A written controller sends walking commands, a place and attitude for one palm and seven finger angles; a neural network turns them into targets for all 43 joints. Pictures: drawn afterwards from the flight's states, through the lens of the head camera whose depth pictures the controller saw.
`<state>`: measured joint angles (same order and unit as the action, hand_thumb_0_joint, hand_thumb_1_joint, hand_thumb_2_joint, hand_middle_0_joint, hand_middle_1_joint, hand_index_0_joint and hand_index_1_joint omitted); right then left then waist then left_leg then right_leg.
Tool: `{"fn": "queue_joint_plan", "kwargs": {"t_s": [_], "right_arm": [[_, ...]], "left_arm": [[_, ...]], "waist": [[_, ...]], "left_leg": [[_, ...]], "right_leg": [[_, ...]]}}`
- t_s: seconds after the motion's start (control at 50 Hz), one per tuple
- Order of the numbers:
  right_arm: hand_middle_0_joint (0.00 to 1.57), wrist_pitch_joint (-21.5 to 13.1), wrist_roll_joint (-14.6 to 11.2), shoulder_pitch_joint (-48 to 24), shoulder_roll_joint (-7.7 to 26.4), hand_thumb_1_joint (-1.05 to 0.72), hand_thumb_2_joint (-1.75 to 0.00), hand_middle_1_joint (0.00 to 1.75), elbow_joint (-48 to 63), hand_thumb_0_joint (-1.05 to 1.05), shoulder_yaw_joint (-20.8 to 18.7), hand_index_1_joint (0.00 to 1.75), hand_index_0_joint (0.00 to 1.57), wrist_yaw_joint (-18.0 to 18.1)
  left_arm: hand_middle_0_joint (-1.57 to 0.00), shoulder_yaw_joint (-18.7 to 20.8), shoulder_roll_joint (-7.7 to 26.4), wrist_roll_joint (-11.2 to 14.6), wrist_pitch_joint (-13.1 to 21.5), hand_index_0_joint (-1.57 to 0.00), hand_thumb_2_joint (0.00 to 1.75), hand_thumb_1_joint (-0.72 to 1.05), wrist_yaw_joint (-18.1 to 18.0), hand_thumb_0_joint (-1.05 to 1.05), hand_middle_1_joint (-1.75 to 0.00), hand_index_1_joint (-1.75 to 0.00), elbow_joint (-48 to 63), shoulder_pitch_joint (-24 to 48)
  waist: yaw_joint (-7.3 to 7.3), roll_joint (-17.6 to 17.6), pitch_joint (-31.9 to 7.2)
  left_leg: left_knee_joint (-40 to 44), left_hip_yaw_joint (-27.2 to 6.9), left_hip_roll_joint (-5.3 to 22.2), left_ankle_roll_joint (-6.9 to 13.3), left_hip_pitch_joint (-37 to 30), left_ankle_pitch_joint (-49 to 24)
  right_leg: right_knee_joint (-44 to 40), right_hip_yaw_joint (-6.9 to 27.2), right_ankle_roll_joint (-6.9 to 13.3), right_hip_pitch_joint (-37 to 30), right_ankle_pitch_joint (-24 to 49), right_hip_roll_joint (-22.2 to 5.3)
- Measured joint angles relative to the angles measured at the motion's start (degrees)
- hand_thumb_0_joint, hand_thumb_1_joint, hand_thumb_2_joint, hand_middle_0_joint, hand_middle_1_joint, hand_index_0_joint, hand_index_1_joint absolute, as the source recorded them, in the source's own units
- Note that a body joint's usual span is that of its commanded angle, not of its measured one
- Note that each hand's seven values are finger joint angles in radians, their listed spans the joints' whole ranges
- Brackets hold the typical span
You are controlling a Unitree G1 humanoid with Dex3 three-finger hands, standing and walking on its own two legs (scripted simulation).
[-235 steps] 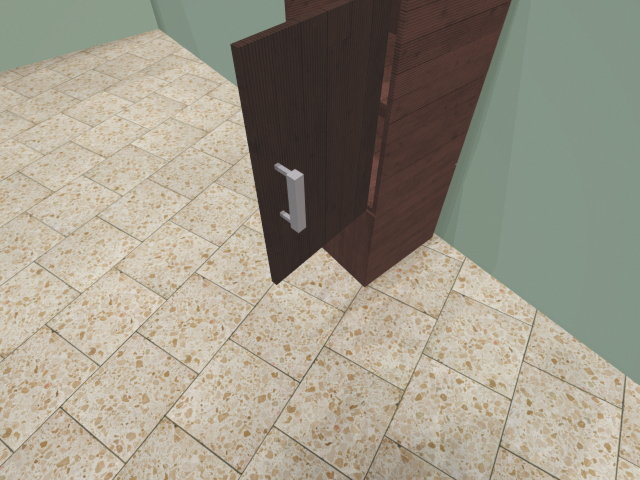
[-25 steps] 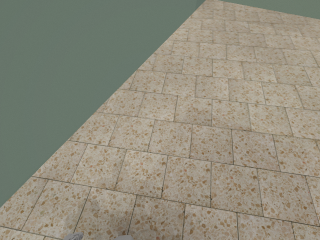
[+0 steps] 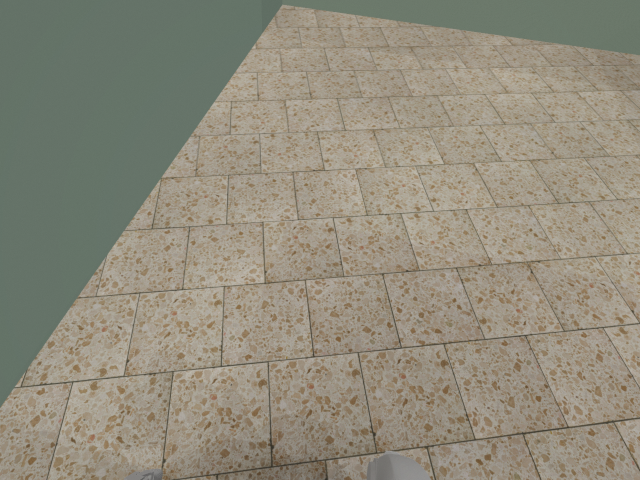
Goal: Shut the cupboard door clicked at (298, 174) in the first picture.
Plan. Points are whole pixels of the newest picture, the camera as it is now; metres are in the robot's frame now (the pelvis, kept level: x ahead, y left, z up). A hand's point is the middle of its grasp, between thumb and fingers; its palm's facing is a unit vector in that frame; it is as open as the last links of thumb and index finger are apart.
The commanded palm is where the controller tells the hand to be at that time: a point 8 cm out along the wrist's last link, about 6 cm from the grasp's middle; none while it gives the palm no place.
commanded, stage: walk around to get in front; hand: left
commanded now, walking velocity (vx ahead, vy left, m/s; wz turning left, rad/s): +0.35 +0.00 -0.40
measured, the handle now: out of the picture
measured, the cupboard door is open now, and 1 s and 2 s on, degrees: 98 98 98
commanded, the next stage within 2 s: walk to a spot facing it in 0.52 s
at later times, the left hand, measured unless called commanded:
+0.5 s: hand (252, 397) +0.26 +0.12 -0.17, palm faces -0.07 -0.98 -0.20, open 7.2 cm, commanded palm none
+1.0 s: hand (297, 268) +0.51 +0.07 -0.17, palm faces +0.04 -0.98 -0.21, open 7.3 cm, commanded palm none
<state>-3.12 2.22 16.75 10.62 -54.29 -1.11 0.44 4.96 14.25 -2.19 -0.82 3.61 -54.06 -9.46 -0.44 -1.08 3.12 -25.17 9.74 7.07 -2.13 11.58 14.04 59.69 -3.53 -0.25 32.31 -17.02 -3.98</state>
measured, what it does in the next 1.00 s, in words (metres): walks ahead: right foot, then left foot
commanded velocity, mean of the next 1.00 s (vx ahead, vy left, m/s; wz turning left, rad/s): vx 0.21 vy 0.00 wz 0.19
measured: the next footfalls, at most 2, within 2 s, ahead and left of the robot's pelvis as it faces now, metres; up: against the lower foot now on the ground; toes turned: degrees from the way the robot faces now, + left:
right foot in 0.16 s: +0.18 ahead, -0.15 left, +0.00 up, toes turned -11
left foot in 0.58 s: +0.41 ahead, +0.04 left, +0.00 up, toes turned +2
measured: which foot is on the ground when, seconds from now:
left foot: down 0.00-0.16, up 0.18-0.56, down 0.58-0.94, up 0.96-1.00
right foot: up 0.00-0.14, down 0.16-0.60, up 0.62-0.92, down 0.94-1.00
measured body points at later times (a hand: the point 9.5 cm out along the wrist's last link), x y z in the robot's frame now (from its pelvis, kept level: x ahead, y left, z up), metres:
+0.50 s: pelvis +0.22 -0.07 +0.00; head +0.25 -0.06 +0.45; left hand +0.26 +0.17 -0.16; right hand +0.28 -0.31 -0.14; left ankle +0.33 +0.06 -0.71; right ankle +0.14 -0.14 -0.74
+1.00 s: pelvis +0.40 -0.11 -0.01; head +0.45 -0.12 +0.43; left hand +0.50 +0.13 -0.15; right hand +0.40 -0.36 -0.17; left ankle +0.36 +0.02 -0.71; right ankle +0.42 -0.22 -0.74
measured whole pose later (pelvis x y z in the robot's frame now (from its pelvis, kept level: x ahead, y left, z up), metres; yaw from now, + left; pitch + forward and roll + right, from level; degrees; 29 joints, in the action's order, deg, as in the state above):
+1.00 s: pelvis +0.40 -0.11 -0.01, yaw +4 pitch +2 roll +1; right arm 2.2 0.7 16.1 11.1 -60.6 -3.6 0.3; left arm 2.5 10.0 -1.6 1.9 -0.4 -55.1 -6.5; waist 2.3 0.1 3.4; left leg -49.2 0.1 1.5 -2.3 22.1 29.0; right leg 34.5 -6.7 0.9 19.0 -17.5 -3.8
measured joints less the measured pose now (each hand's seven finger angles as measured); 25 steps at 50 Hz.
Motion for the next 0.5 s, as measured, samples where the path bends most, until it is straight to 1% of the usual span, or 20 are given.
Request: {"fn": "queue_joint_plan", "kwargs": {"t_s": [0.04,0.08,0.12,0.14,0.16,0.18,0.2,0.22,0.24,0.26,0.28,0.3,0.36,0.42,0.5], "right_arm": [[0.20,0.3,0.1,1.8,0.4,-0.90,-0.90,0.30,-1.2,0.00,-0.4,0.30,0.21,-0.2],[0.20,0.7,0.1,3.5,0.9,-0.90,-0.90,0.30,-2.2,0.00,-0.7,0.30,0.21,-0.5],[0.20,1.1,0.2,5.2,1.4,-0.90,-0.90,0.30,-3.2,0.00,-1.0,0.30,0.21,-0.7],[0.20,1.3,0.0,6.3,1.6,-0.90,-0.90,0.30,-3.6,0.00,-1.1,0.30,0.21,-0.8],[0.20,1.5,-0.3,7.1,1.7,-0.90,-0.90,0.30,-4.2,0.00,-1.1,0.30,0.20,-0.9],[0.20,2.2,-0.6,6.8,2.0,-0.90,-0.90,0.30,-5.0,0.00,-1.2,0.30,0.20,-1.0],[0.20,2.9,-0.9,6.0,2.4,-0.90,-0.90,0.30,-5.8,0.00,-1.3,0.30,0.20,-1.1],[0.20,3.4,-1.1,5.1,2.7,-0.90,-0.90,0.30,-6.2,0.01,-1.5,0.29,0.20,-1.1],[0.20,3.5,-1.1,4.1,2.9,-0.91,-0.90,0.30,-6.4,0.01,-1.7,0.29,0.20,-1.0],[0.20,3.5,-1.0,3.1,2.9,-0.91,-0.90,0.30,-6.4,0.01,-1.8,0.29,0.20,-0.9],[0.20,3.4,-0.9,2.0,2.8,-0.91,-0.90,0.30,-6.2,0.01,-1.9,0.29,0.20,-0.9],[0.20,3.3,-0.7,0.9,2.6,-0.91,-0.90,0.30,-5.7,0.01,-1.9,0.29,0.20,-0.9],[0.19,2.6,-0.6,-1.9,1.5,-0.91,-0.90,0.30,-3.9,0.01,-1.9,0.29,0.20,-1.2],[0.19,2.1,-0.6,-4.3,0.5,-0.91,-0.90,0.30,-2.8,0.00,-1.9,0.29,0.20,-1.7],[0.19,1.7,-0.7,-7.2,-0.2,-0.91,-0.90,0.30,-2.3,0.00,-1.7,0.29,0.20,-2.1]], "left_arm": [[-0.20,-0.3,-0.3,0.1,0.1,-0.19,0.90,0.92,0.1,0.01,-0.30,-0.30,0.8,1.7],[-0.20,-0.5,-0.4,0.1,0.3,-0.19,0.90,0.92,0.2,0.01,-0.30,-0.30,1.3,3.2],[-0.20,-0.7,-0.2,0.1,0.6,-0.19,0.90,0.91,0.1,0.00,-0.30,-0.30,1.6,4.6],[-0.20,-0.8,0.0,0.0,1.1,-0.19,0.90,0.91,0.1,0.00,-0.30,-0.30,1.9,5.0],[-0.20,-0.9,0.3,-0.1,2.0,-0.20,0.90,0.91,-0.1,0.00,-0.30,-0.30,2.2,5.4],[-0.20,-0.9,0.0,0.1,2.9,-0.20,0.90,0.91,-0.6,0.00,-0.30,-0.30,2.2,5.9],[-0.20,-1.0,-0.5,0.5,3.5,-0.20,0.90,0.91,-1.1,0.00,-0.30,-0.30,2.0,6.2],[-0.20,-1.3,-1.2,0.7,3.8,-0.20,0.90,0.91,-1.6,0.00,-0.30,-0.30,1.8,6.0],[-0.20,-1.6,-1.8,0.9,3.9,-0.20,0.90,0.91,-2.0,0.00,-0.30,-0.30,1.5,5.4],[-0.20,-1.8,-2.3,1.0,3.9,-0.20,0.90,0.91,-2.3,0.00,-0.30,-0.30,1.1,4.6],[-0.20,-2.0,-2.8,1.0,3.9,-0.20,0.90,0.91,-2.6,0.00,-0.30,-0.30,0.5,3.6],[-0.20,-2.2,-3.2,1.0,3.9,-0.20,0.90,0.91,-2.8,0.00,-0.30,-0.30,-0.2,2.5],[-0.20,-1.5,-3.7,1.3,4.4,-0.20,0.89,0.93,-3.6,-0.01,-0.30,-0.30,-2.4,-0.5],[-0.21,-1.5,-2.8,1.1,4.7,-0.20,0.89,0.95,-3.4,-0.01,-0.30,-0.30,-4.5,-3.1],[-0.20,-1.9,-2.6,0.9,4.9,-0.20,0.89,0.94,-3.2,-0.01,-0.30,-0.30,-7.2,-6.6]], "waist": [[0.89,1.0,0.1],[2.05,1.6,0.3],[3.17,1.9,0.5],[3.49,1.9,0.4],[3.58,1.4,0.3],[3.44,1.7,0.9],[3.60,2.2,1.6],[3.75,2.7,2.1],[3.74,2.9,2.1],[3.71,2.9,2.0],[3.65,2.7,1.7],[3.57,2.3,1.3],[3.02,1.0,0.2],[1.87,0.4,-0.6],[0.09,0.3,-1.1]], "left_leg": [[1.5,1.4,0.6,-0.7,-2.3,0.7],[1.6,2.8,1.1,-1.7,-4.3,2.3],[-0.3,3.7,2.0,-3.0,-5.7,5.0],[-2.8,3.9,2.6,-3.5,-5.8,7.0],[-7.9,4.0,3.1,-3.0,-4.4,9.3],[-16.1,1.9,3.5,-2.2,-1.6,12.8],[-24.8,-1.3,3.0,-1.6,1.7,14.6],[-31.9,-3.5,2.5,-1.1,5.0,14.3],[-36.5,-4.6,2.0,-0.9,7.9,13.1],[-38.9,-5.1,1.7,-1.0,10.5,11.5],[-39.3,-5.1,1.6,-1.1,12.7,9.8],[-38.3,-5.0,1.5,-1.3,14.5,8.3],[-31.5,-4.7,1.3,-1.7,17.9,3.8],[-23.1,-4.6,0.9,-1.8,18.6,0.1],[-14.4,-4.2,-0.4,-1.0,16.8,-1.7]], "right_leg": [[-7.6,-0.8,-0.1,-0.2,1.0,-0.7],[-14.5,-1.7,0.0,-1.5,1.7,-0.7],[-20.6,-2.7,0.4,-4.3,2.5,-0.1],[-23.7,-3.1,1.0,-6.5,2.7,0.4],[-25.2,-2.9,2.3,-7.6,5.0,0.5],[-22.8,-2.9,3.2,-7.2,5.1,1.0],[-21.2,-3.2,3.7,-7.8,3.6,1.5],[-21.4,-3.4,4.0,-9.1,2.2,2.1],[-22.6,-3.5,4.1,-10.7,1.4,2.6],[-24.4,-3.4,4.1,-12.3,1.3,3.0],[-26.7,-3.2,3.7,-14.0,1.9,3.4],[-28.9,-3.0,3.8,-15.6,2.4,3.8],[-34.8,-2.4,4.4,-20.0,3.3,4.7],[-38.4,-2.1,4.5,-23.8,2.9,5.6],[-40.0,-2.1,3.8,-28.5,0.1,6.4]]}}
